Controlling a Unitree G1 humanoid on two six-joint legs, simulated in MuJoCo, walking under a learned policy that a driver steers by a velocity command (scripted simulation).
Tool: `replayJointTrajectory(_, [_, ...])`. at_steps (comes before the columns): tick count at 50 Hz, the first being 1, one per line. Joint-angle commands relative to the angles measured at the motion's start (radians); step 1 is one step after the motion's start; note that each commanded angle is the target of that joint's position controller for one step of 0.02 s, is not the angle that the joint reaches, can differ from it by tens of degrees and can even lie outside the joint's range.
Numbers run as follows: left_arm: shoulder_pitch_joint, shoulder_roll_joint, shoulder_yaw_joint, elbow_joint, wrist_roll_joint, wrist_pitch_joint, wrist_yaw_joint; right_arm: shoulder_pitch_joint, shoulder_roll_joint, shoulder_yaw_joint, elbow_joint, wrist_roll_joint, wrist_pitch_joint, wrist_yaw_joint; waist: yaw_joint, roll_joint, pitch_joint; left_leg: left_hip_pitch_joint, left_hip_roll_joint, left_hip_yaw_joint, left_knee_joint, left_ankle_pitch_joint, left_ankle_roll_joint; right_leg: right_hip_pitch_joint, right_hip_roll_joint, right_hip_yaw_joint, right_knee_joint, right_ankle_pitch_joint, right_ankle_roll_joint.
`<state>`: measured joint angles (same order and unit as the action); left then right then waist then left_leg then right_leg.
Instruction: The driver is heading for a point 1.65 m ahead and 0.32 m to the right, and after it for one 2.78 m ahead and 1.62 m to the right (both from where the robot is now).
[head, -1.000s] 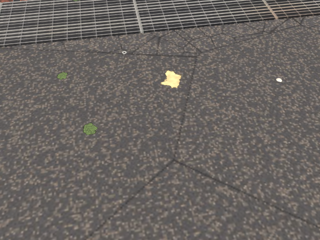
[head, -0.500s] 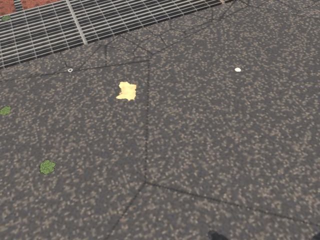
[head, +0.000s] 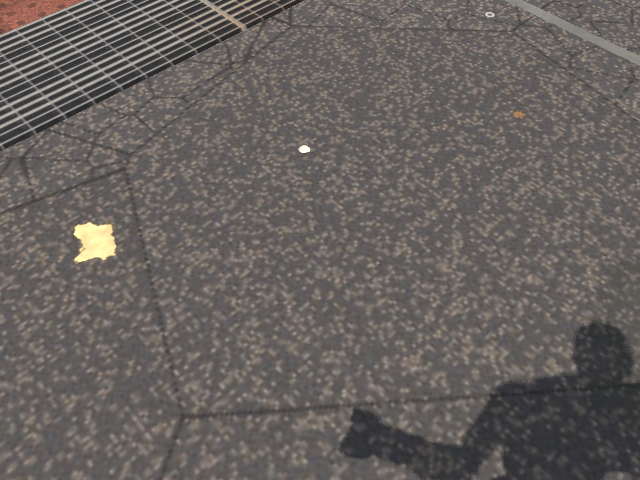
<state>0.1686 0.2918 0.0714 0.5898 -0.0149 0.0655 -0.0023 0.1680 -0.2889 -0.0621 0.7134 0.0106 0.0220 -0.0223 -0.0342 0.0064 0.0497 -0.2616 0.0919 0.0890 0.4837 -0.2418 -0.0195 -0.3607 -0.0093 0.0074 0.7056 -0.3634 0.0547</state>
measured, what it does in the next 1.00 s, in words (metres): steps on the spot: right foot, then left foot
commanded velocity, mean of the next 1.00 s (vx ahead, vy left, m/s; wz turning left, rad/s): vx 0.00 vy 0.00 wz -0.08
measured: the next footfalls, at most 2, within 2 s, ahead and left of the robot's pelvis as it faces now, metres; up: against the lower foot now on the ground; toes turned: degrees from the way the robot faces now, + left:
right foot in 0.04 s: +0.05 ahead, -0.13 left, +0.00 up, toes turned -4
left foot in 0.36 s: +0.03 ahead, +0.11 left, +0.00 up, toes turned -2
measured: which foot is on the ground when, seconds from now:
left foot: down 0.00-0.04, up 0.06-0.34, down 0.36-1.00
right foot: up 0.00-0.02, down 0.04-1.00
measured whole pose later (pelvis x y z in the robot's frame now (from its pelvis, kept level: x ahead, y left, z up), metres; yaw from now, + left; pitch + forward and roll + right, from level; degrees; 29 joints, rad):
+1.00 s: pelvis +0.00 -0.01 +0.00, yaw -3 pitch -2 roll +0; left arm 0.17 0.22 0.05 1.01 0.00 0.02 0.04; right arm 0.23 -0.23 -0.02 0.92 -0.01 -0.01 -0.03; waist 0.00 0.00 0.04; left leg -0.18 0.01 0.01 0.50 -0.29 -0.01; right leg -0.21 0.01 0.04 0.50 -0.26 0.00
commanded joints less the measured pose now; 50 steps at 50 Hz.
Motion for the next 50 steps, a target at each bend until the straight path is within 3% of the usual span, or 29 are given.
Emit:
replayJointTrajectory(1, [0.063, 0.084, 0.028, -0.04, 0.004, -0.016, -0.003, 0.0, -0.166, -0.04, -0.03, 0.027, -0.014, 0.004, 0.04, 0.163, -0.13, 0.082, 0.169, -0.14, -0.025, 0.355, 0.163, 0.182, 0.045, -0.053, -0.347, 0.22, -0.068])
replayJointTrajectory(2, [0.08, 0.119, 0.035, -0.042, 0.006, -0.016, 0.004, 0.05, -0.117, -0.024, -0.013, 0.007, -0.023, 0.011, 0.031, 0.06, -0.173, -0.023, 0.12, -0.085, 0.063, 0.199, 0.079, 0.348, -0.04, 0.065, -0.368, 0.393, -0.097])
replayJointTrajectory(3, [0.076, 0.214, 0.048, -0.065, 0.018, -0.013, 0.02, 0.063, -0.038, 0.009, -0.045, -0.058, -0.036, 0.027, -0.008, -0.26, -0.211, -0.237, 0.012, 0.014, 0.295, -0.278, -0.028, 0.485, -0.298, 0.345, -0.304, 0.801, -0.201])
replayJointTrajectory(4, [0.072, 0.163, 0.031, -0.059, 0.049, -0.031, 0.012, -0.028, -0.092, -0.01, -0.062, -0.034, -0.034, 0.014, 0.065, -0.246, -0.208, -0.27, -0.016, -0.077, 0.42, -0.417, -0.055, 0.325, -0.37, 0.388, -0.334, 0.723, -0.358])
replayJointTrajectory(5, [0.043, 0.137, 0.022, -0.05, 0.054, -0.049, 0.005, -0.046, -0.142, -0.026, -0.054, -0.01, -0.026, 0.006, 0.062, -0.177, -0.159, -0.263, -0.007, -0.105, 0.503, -0.387, -0.059, 0.274, -0.314, 0.333, -0.36, 0.617, -0.354])
replayJointTrajectory(6, [-0.001, 0.12, 0.016, -0.036, 0.045, -0.061, 0.004, -0.032, -0.137, -0.03, -0.04, -0.004, -0.017, 0.002, 0.042, -0.168, -0.132, -0.271, -0.004, -0.117, 0.518, -0.33, -0.059, 0.252, -0.258, 0.275, -0.365, 0.539, -0.309])
replayJointTrajectory(8, [-0.059, 0.113, 0.01, -0.027, 0.027, -0.072, 0.007, 0.009, -0.133, -0.036, -0.009, -0.016, 0.0, -0.009, 0.021, -0.158, -0.102, -0.238, -0.008, -0.126, 0.534, -0.233, -0.074, 0.201, -0.216, 0.219, -0.368, 0.558, -0.277])
replayJointTrajectory(11, [-0.083, 0.068, -0.005, -0.005, 0.03, -0.073, 0.012, 0.042, -0.086, -0.022, 0.007, -0.009, -0.001, -0.007, 0.007, -0.151, -0.12, -0.149, -0.016, -0.113, 0.425, -0.162, -0.08, 0.183, -0.172, 0.159, -0.357, 0.559, -0.266])
replayJointTrajectory(13, [-0.07, 0.071, -0.004, 0.014, 0.03, -0.068, 0.012, 0.006, -0.066, -0.01, -0.002, -0.011, -0.003, -0.005, 0.034, -0.152, -0.114, -0.107, -0.023, -0.102, 0.303, -0.171, -0.074, 0.193, -0.175, 0.175, -0.347, 0.517, -0.273])
replayJointTrajectory(15, [-0.061, 0.076, -0.005, 0.034, 0.03, -0.064, 0.011, 0.005, -0.072, -0.008, -0.003, -0.009, -0.005, -0.003, 0.043, -0.148, -0.113, -0.062, -0.031, -0.097, 0.198, -0.166, -0.066, 0.196, -0.19, 0.214, -0.341, 0.461, -0.285])
replayJointTrajectory(17, [-0.082, 0.059, -0.014, 0.052, 0.018, -0.063, 0.009, 0.051, -0.062, -0.003, 0.017, -0.013, -0.011, 0.001, 0.005, -0.125, -0.103, 0.052, -0.044, -0.082, -0.019, 0.012, -0.043, 0.154, -0.167, 0.215, -0.329, 0.361, -0.252])
replayJointTrajectory(18, [-0.052, 0.045, -0.019, 0.072, 0.017, -0.069, 0.008, 0.062, -0.077, -0.001, 0.022, -0.029, -0.014, 0.003, 0.002, -0.089, -0.102, 0.13, -0.028, -0.111, -0.089, 0.158, -0.026, 0.116, -0.142, 0.208, -0.329, 0.292, -0.206])
replayJointTrajectory(19, [-0.024, 0.036, -0.022, 0.086, 0.03, -0.076, 0.006, 0.07, -0.123, -0.006, 0.015, -0.037, -0.017, 0.0, 0.024, -0.024, -0.104, 0.181, 0.037, -0.181, -0.088, 0.315, -0.001, 0.082, -0.093, 0.177, -0.297, 0.198, -0.156])
replayJointTrajectory(20, [0.015, 0.04, -0.015, 0.09, 0.034, -0.08, 0.003, 0.048, -0.18, -0.023, 0.036, -0.023, -0.018, 0.002, 0.083, 0.109, -0.086, 0.108, 0.037, -0.16, -0.036, 0.208, 0.04, 0.1, -0.026, 0.104, -0.316, 0.128, -0.117])
replayJointTrajectory(21, [-0.04, 0.062, -0.015, 0.098, 0.04, -0.076, 0.007, 0.027, -0.121, -0.012, 0.025, -0.018, -0.024, 0.009, 0.037, 0.089, -0.069, 0.03, 0.018, -0.159, -0.065, 0.07, 0.056, 0.155, -0.007, 0.083, -0.286, 0.117, -0.088])
replayJointTrajectory(22, [-0.067, 0.064, -0.01, 0.098, 0.033, -0.072, 0.01, 0.022, -0.091, -0.002, 0.03, -0.027, -0.03, 0.011, 0.033, 0.081, -0.053, -0.001, 0.011, -0.158, -0.082, 0.013, 0.045, 0.167, -0.005, 0.078, -0.27, 0.123, -0.087])
replayJointTrajectory(25, [-0.057, 0.044, -0.01, 0.121, 0.029, -0.056, 0.021, 0.025, -0.071, 0.007, 0.041, -0.029, -0.049, 0.007, 0.031, 0.068, -0.044, 0.0, -0.007, -0.14, -0.078, 0.025, 0.017, 0.162, -0.015, 0.088, -0.266, 0.178, -0.1])
replayJointTrajectory(34, [-0.017, 0.037, -0.004, 0.228, 0.022, -0.062, 0.027, 0.052, -0.066, 0.015, 0.077, -0.023, -0.048, -0.008, 0.024, -0.007, -0.041, 0.026, -0.026, -0.125, -0.063, 0.042, 0.022, 0.16, -0.015, 0.084, -0.27, 0.227, -0.084])
replayJointTrajectory(50, [0.002, 0.04, -0.006, 0.406, 0.015, -0.057, 0.043, 0.081, -0.048, 0.024, 0.18, -0.018, -0.046, -0.011, 0.034, -0.002, -0.026, 0.036, -0.05, -0.106, -0.083, 0.08, 0.025, 0.191, -0.015, 0.07, -0.281, 0.273, -0.077])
